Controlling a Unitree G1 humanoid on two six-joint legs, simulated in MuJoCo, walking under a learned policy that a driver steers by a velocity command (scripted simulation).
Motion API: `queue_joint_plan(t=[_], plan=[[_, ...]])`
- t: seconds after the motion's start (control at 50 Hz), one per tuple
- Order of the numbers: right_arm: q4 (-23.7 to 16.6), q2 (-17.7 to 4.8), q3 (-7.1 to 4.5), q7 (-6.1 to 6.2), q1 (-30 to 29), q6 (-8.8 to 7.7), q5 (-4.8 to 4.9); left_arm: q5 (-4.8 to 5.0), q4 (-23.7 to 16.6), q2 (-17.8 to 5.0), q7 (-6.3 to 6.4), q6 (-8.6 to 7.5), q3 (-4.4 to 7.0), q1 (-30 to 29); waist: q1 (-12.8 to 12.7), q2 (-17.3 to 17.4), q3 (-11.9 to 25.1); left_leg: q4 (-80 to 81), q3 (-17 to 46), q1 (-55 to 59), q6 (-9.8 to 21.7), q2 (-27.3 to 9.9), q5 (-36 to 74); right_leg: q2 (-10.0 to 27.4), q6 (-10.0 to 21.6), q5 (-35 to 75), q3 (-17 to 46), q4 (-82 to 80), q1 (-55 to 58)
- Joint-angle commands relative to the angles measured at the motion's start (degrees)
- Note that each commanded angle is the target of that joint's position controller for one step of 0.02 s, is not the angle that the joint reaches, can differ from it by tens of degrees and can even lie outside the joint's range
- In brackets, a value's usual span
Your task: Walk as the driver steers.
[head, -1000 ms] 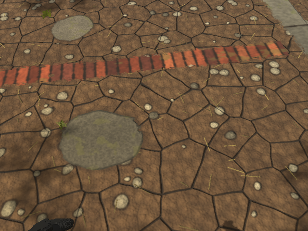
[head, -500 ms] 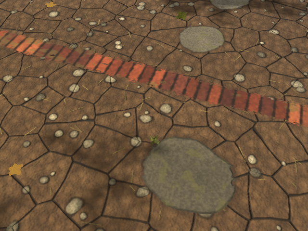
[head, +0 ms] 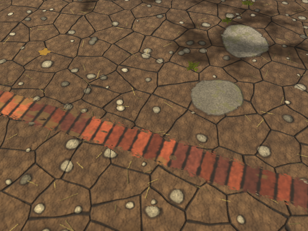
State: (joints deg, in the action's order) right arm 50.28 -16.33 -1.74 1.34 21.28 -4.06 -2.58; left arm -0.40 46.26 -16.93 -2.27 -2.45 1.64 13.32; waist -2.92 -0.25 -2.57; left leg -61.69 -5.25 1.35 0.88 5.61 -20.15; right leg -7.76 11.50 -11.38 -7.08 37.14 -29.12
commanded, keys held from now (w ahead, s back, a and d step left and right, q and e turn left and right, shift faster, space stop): w+e+shift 0.60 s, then w+q+shift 0.40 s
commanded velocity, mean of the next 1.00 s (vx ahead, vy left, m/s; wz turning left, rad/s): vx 1.00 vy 0.00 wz -0.51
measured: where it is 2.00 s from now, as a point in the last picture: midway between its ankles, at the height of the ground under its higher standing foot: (235, 40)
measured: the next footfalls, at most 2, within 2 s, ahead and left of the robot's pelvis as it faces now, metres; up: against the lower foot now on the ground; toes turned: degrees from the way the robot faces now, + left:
left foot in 0.38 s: +0.61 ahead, +0.10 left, +0.00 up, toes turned -24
right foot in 0.82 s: +0.82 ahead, -0.30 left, +0.00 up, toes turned -38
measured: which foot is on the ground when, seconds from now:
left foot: up 0.00-0.36, down 0.38-0.80, up 0.82-1.00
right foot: down 0.00-0.40, up 0.42-0.80, down 0.82-1.00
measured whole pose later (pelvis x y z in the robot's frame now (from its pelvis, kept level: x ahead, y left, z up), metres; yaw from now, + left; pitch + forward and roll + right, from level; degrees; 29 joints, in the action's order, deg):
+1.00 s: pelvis +0.86 -0.23 +0.04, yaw -30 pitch +0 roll -1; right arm 49.5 -15.0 -1.7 -1.7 20.3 -1.8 -0.5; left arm -1.8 48.6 -15.8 -0.6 -5.1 1.8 17.5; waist 1.5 1.6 -1.3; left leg -71.8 1.3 -31.4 4.4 -6.2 -13.5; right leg -1.9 3.6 -16.5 -8.8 24.5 -8.6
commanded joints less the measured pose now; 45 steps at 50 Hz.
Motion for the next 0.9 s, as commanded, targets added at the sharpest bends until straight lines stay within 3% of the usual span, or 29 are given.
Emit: queue_joint_plan(t=[0.02, 0.04, 0.06, 0.08, 0.12, 0.18, 0.24, 0.3, 0.34, 0.36, 0.38, 0.4, 0.42, 0.44, 0.46, 0.48, 0.5, 0.56, 0.6, 0.66, 0.72, 0.76, 0.78, 0.8, 0.82, 0.84, 0.86, 0.88, 0.9], plan=[[-12.87, -4.37, 1.69, -1.34, -5.36, -4.34, 0.01, -0.89, 0.64, -10.55, 1.36, 1.23, 4.32, 12.71, -1.74, -3.79, 13.71, -36.16, 14.96, -50.89, 0.37, -2.16, -1.87, 22.24, 16.39, -20.02, 58.31, -24.24, 46.38], [-12.82, -6.79, 1.33, -1.82, -8.52, -4.7, -0.29, -0.81, 1.27, -7.32, 1.55, 1.1, 3.59, 11.07, 0.84, 5.64, 5.73, -28.37, 14.43, -47.81, 0.9, -5.1, 2.85, 20.72, 12.89, -23.14, 53.35, -26.8, 34.05], [-13.55, -6.19, 1.59, -1.64, -11.06, -4.15, -1.4, -0.65, 2.03, -6.57, 1.47, 0.5, 3.24, 10.24, 2.92, 9.37, 1.13, -23.04, 13.28, -44.55, 0.32, -7.07, 2.6, 17.75, 10.29, -17.04, 47.54, -27.28, 24.75], [-14.07, -5.43, 2.08, -1.69, -11.05, -2.74, -2.3, -0.5, 1.97, -7.37, 1.92, -0.45, 3.13, 10.12, 4.57, 9.17, -1.05, -19.6, 12.83, -41.61, -0.97, -8.35, 2.09, 15.32, 9.47, -12.4, 43.23, -27.35, 18.14], [-15.17, -4.01, 3.03, -1.96, -12.27, -0.23, -2.6, -0.1, 2.26, -7.55, 1.78, -1.97, 2.86, 9.66, 6.29, 6.98, -4.56, -9.31, 9.97, -36.81, -3.04, -11.17, 2.26, 10.59, 8.44, -7.88, 35.36, -29.22, 6.48], [-19.59, -3.04, 3.99, -2.6, -23.07, -0.23, -0.92, 0.4, 2.03, -8.41, 1.71, -2.77, 3.65, 11.44, 1.97, 2.38, -6.09, 9.84, 6.15, -32.52, -4.83, -11.79, 14.96, 6.86, 6.49, 4.25, 29.79, -31.0, 2.54], [-21.38, -1.7, 4.41, -2.7, -28.41, -0.53, 0.37, 1.19, 2.8, -9.28, 1.35, -2.42, 4.5, 15.48, -3.23, -1.11, -2.69, 23.05, 4.22, -30.28, -4.06, -8.35, 26.41, 6.2, 2.57, 19.75, 29.27, -27.56, 12.06], [-22.43, -2.87, 3.98, -2.29, -29.44, -1.11, 0.62, 0.76, 2.73, -10.34, 1.89, -2.01, 5.2, 15.64, -3.89, -3.14, 0.03, 31.48, 5.19, -27.56, -2.72, -5.95, 25.29, 7.57, 0.43, 30.18, 30.37, -21.71, 21.71], [-20.19, -6.96, 2.19, -1.31, -21.54, -1.54, 0.8, 0.39, 1.89, -12.7, 2.13, -2.27, 5.77, 13.11, 0.28, -3.13, 6.47, 34.02, 6.05, -14.83, -1.51, -3.17, 19.3, 7.49, -2.27, 42.91, 30.8, -10.78, 24.22], [-17.83, -9.53, 0.86, -0.57, -11.81, -1.86, 1.27, 0.12, 1.11, -14.98, 1.83, -2.58, 6.22, 9.95, 6.35, -3.39, 11.85, 34.17, 7.17, -4.14, -0.75, -4.19, 15.68, 6.77, -3.26, 43.12, 30.46, 0.22, 22.28], [-14.73, -13.02, -0.94, 0.53, 1.49, -2.15, 0.76, -0.22, -0.1, -13.41, 1.63, -3.39, 5.89, 6.31, 13.04, -2.4, 18.01, 30.78, 10.96, 10.4, 0.57, -9.69, 7.54, 4.97, -3.75, 35.05, 28.65, 14.37, 14.51], [-13.0, -16.64, -2.43, 1.46, 10.49, -2.19, -1.65, 0.54, -2.19, -3.53, 1.84, -3.9, 3.42, 6.89, 13.47, 10.31, 24.65, 33.04, 28.43, 24.58, 2.92, -26.15, -11.68, 0.6, -3.79, -6.03, 21.99, 33.33, 0.65], [-13.35, -19.78, -3.54, 0.69, 4.51, -1.43, -1.78, 2.64, -5.82, -2.19, 1.69, -3.32, 1.87, 12.46, 6.78, 25.37, 29.76, 44.62, 58.48, 26.55, 8.35, -35.39, -20.64, -0.16, -4.88, -17.46, 16.25, 44.03, -11.56], [-14.78, -12.21, -2.83, 0.28, -2.04, -0.97, -1.19, 0.78, -3.61, -6.84, 2.27, -1.95, 2.26, 7.61, 7.34, 13.21, 19.58, 46.04, 51.61, 18.09, 8.07, -31.01, -27.59, 5.61, -4.42, -9.92, 14.68, 44.95, -16.1], [-14.41, -7.53, -1.74, 0.02, -4.45, -0.77, -0.63, -0.4, -3.8, -7.75, 1.63, -1.3, 2.6, 3.39, 7.46, 6.17, 11.98, 45.69, 39.62, 10.06, 7.01, -27.87, -18.47, 7.59, -5.0, -5.41, 12.97, 41.97, -15.8], [-12.97, -6.03, -1.41, -0.17, -3.97, -0.72, -0.92, -1.01, -4.07, -7.31, 0.83, -0.69, 2.7, 0.71, 7.1, 2.1, 8.02, 46.29, 31.74, 4.54, 6.05, -25.6, -7.5, 9.13, -5.51, -4.49, 12.36, 40.18, -14.69], [-10.77, -5.39, -1.11, 0.02, -1.98, -0.99, -0.73, -1.77, -5.33, -5.77, -0.13, 0.01, 2.49, -1.22, 6.31, 2.8, 5.29, 47.07, 25.32, 1.12, 5.27, -23.56, -0.91, 10.54, -5.72, -4.46, 12.29, 39.25, -14.61], [-6.14, -2.51, -0.52, -1.17, 1.29, -2.53, 1.18, -1.79, -9.27, -1.82, -1.58, 2.09, 0.96, -5.05, 3.84, 5.62, 1.94, 49.16, 14.02, -2.58, 3.32, -22.44, 12.78, 13.38, -5.86, -3.48, 11.25, 38.63, -17.78], [-5.61, -3.25, -0.66, -1.54, -0.43, -3.32, 1.42, -1.84, -12.34, -1.61, -2.31, 2.4, 0.17, -8.67, 2.26, 5.54, 0.29, 51.81, 6.41, -6.43, 2.5, -21.25, 20.41, 13.61, -6.05, 2.05, 9.62, 35.07, -17.29], [-3.77, -4.58, -0.52, -1.84, 0.66, -4.27, 0.61, -1.95, -14.51, -1.69, -3.02, 1.48, -1.21, -13.39, 1.5, 3.17, -4.32, 57.76, -0.18, -12.69, 3.37, -17.86, 25.4, 10.83, -5.5, 9.79, 8.79, 17.57, -10.91], [-0.77, -8.9, -0.96, -1.85, 5.61, -3.54, 1.45, -1.82, -14.91, -2.29, -3.3, 0.39, -1.95, -18.77, 2.76, 1.6, -6.94, 61.85, -2.39, -10.63, 5.48, -18.4, 43.13, 6.44, -3.5, 10.67, 1.2, 3.88, -0.18], [1.06, -12.57, -1.35, -1.38, 7.63, -2.72, 1.78, -2.82, -13.27, -4.16, -2.23, -0.16, -1.45, -15.25, -0.32, 4.89, -1.89, 51.25, -2.08, -3.54, 5.96, -19.38, 71.42, 3.31, -2.24, 5.44, -0.9, 1.27, 8.85], [1.55, -14.43, -1.6, -0.98, 7.1, -2.17, 1.67, -3.26, -10.81, -6.16, -1.3, -0.41, -0.47, -7.03, -4.79, 6.75, 3.39, 39.46, -1.31, -2.99, 5.82, -20.03, 78.33, 2.23, -1.59, 1.73, 0.87, 0.59, 18.21], [1.4, -15.05, -1.64, -0.71, 5.26, -1.58, 2.15, -3.49, -7.02, -8.24, -0.15, -0.7, 0.72, 4.85, -10.97, 7.31, 8.96, 23.98, -0.97, -7.46, 5.4, -18.87, 73.81, 3.62, -0.78, 2.91, 3.93, -4.87, 31.76], [-0.15, -11.03, -0.77, -1.14, 5.91, -1.61, 1.91, -4.54, -4.54, -13.44, 1.3, -0.72, 2.52, 12.44, -11.91, 3.98, 15.72, 4.32, 0.14, -19.88, 5.24, -14.94, 46.27, 13.77, -0.77, -8.48, 14.65, -3.99, 46.89], [-2.48, -0.73, 1.01, -1.87, 13.9, -1.61, 3.34, -5.61, -5.49, -17.46, 1.99, -1.38, 3.56, 11.58, -3.3, -9.87, 25.41, -18.81, 5.23, -38.31, 4.65, -7.45, -10.02, 33.79, 2.26, -15.48, 41.97, -7.3, 60.78], [-3.98, -7.86, -0.75, -1.16, 6.23, -1.31, 3.84, -3.48, -5.78, -15.04, 2.23, -1.08, 3.68, 11.75, -7.2, -1.98, 25.6, -23.09, 10.01, -42.34, 5.66, -7.34, -3.73, 33.78, 1.29, -17.24, 48.03, -16.36, 53.65], [-5.13, -7.68, -1.08, -1.32, 1.24, -1.18, 3.88, -2.94, -3.95, -11.26, 2.28, -1.62, 2.79, 7.68, -4.17, -0.99, 12.28, -19.48, 9.44, -44.9, 5.54, -9.7, 3.43, 29.67, 0.14, -12.45, 36.93, -18.75, 43.1], [-4.43, -5.36, -0.6, -1.82, 1.35, -0.92, 3.56, -2.55, -3.19, -8.25, 1.99, -2.22, 2.31, 4.71, -1.42, -1.41, 5.66, -15.59, 8.84, -43.58, 5.13, -11.64, 5.82, 27.23, -0.68, -7.15, 29.91, -21.41, 34.65]])
Keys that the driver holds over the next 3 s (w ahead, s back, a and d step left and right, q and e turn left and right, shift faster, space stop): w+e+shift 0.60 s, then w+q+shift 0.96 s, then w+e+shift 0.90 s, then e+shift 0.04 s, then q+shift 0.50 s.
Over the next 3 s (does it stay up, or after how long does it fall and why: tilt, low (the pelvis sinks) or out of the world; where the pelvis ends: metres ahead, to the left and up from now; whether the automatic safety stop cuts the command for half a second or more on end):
stays up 2.49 -0.71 0.02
